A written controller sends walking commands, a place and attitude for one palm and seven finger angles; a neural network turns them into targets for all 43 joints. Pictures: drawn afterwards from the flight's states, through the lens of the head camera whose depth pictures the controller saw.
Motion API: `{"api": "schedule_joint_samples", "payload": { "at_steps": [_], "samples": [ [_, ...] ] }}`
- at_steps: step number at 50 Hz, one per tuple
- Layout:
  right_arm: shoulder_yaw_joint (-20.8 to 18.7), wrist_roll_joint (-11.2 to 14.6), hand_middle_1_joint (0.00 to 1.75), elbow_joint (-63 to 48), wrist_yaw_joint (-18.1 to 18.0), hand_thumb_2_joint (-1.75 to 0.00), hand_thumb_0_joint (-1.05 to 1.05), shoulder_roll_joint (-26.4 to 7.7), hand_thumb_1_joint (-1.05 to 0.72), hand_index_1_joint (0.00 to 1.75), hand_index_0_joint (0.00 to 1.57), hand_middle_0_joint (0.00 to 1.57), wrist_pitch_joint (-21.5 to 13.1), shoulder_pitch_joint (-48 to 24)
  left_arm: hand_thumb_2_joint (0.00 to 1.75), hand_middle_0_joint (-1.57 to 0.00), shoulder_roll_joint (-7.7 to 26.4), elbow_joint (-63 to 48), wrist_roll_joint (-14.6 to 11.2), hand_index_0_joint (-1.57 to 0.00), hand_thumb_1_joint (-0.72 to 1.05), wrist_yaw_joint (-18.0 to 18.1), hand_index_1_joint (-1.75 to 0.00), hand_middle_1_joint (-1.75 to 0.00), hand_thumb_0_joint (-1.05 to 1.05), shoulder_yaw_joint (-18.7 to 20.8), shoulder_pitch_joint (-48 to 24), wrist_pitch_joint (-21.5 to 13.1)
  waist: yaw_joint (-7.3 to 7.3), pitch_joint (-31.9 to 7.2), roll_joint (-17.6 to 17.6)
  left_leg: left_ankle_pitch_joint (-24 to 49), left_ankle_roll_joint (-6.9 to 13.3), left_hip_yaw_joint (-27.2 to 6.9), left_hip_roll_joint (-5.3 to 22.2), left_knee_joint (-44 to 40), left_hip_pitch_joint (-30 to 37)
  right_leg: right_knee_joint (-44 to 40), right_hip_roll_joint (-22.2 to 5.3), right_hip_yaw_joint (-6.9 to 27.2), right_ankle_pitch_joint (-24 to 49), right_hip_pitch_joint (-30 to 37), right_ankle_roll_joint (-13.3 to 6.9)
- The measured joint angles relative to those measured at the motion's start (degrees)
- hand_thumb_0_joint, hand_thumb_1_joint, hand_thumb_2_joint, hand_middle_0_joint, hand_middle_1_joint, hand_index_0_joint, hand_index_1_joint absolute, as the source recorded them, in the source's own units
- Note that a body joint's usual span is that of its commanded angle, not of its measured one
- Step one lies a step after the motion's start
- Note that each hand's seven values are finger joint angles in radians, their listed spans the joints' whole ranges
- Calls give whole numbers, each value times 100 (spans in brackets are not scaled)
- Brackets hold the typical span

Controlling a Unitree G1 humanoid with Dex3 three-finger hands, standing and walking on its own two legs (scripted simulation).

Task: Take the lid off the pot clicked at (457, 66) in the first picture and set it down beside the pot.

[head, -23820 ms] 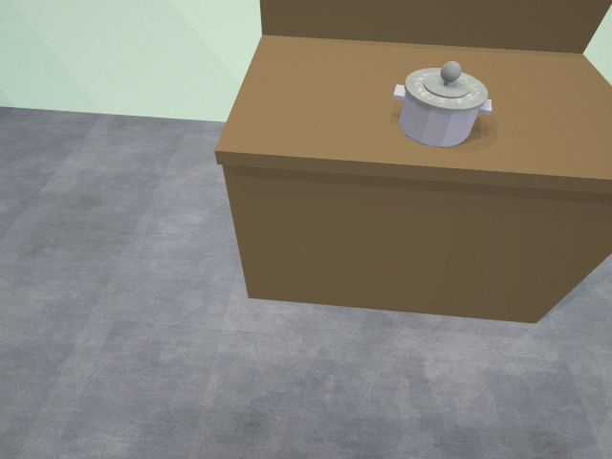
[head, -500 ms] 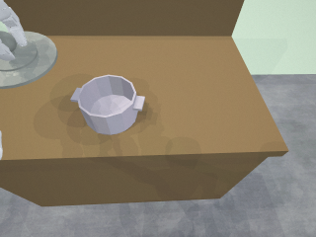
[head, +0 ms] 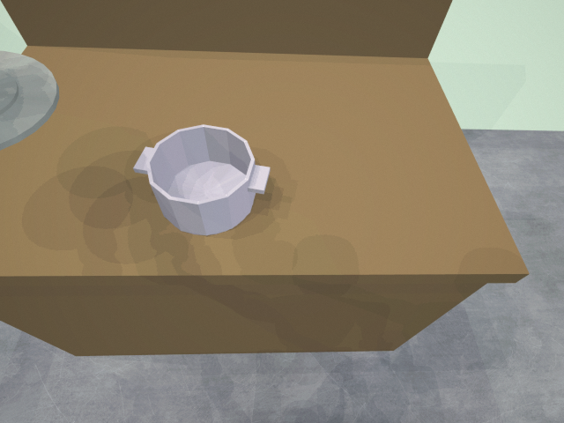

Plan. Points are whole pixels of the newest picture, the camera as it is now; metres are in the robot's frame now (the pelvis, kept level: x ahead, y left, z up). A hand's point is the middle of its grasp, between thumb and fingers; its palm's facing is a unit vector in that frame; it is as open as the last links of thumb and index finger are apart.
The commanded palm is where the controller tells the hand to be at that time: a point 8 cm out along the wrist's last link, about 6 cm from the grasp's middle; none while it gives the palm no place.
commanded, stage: move the lid sideways beside the pot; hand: left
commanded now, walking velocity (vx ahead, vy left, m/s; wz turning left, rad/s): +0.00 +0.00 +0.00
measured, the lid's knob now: out of the picture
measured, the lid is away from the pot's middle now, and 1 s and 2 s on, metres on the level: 0.25 0.22 0.23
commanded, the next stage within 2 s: lower the lid onto the table in 0.08 s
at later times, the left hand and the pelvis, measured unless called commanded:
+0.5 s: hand out of the picture +0.46 +0.35 +0.23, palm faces -0.29 -0.13 -0.95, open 6.6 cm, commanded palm +0.48 +0.34 +0.29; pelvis +0.00 +0.01 +0.00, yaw +0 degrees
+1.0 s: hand (3, 104) +0.46 +0.34 +0.19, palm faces -0.36 -0.13 -0.92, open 6.6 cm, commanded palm +0.50 +0.34 +0.25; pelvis +0.00 +0.00 +0.00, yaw +0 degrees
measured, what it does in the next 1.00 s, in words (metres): stands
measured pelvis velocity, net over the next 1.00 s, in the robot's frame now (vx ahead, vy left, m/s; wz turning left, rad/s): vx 0.00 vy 0.00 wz -0.01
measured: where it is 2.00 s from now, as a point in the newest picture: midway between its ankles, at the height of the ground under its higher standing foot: outside the picture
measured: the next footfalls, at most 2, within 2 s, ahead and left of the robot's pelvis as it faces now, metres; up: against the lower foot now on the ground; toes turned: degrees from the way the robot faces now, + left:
none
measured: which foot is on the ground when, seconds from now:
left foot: down 0.00-1.00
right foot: down 0.00-1.00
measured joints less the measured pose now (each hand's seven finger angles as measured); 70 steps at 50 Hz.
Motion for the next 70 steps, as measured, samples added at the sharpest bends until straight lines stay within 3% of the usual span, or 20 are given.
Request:
{"api": "schedule_joint_samples", "payload": {
  "at_steps": [33,51,60,70],
  "samples": [
    [-36,-47,30,6,34,-90,1,17,-90,30,21,20,-99,179,45,-79,-373,223,-15,-74,41,116,-97,-100,-1,-44,84,-48,-97,-53,28,1,27,24,-26,81,-105,102,-22,46,-8,-120,3],
    [-59,-26,30,60,-46,-90,1,-39,-90,30,21,20,-104,237,45,-79,-310,379,-55,-74,41,234,-97,-100,-1,15,305,-296,-171,-33,-14,-95,-32,22,61,243,-259,186,61,47,-54,-249,11],
    [-39,-22,30,25,-53,-90,1,-18,-90,30,21,20,-37,257,45,-79,-150,416,-45,-74,41,308,-97,-100,-1,342,480,-472,-244,-34,-25,-169,-53,53,115,326,-329,231,114,79,-92,-318,9],
    [-38,6,30,44,-49,-90,1,-6,-90,30,21,20,79,255,45,-78,-70,543,-69,-74,41,327,-97,-100,-1,287,566,-469,-214,-45,-28,-237,-46,45,134,458,-472,320,130,70,-137,-440,16]
  ]
}}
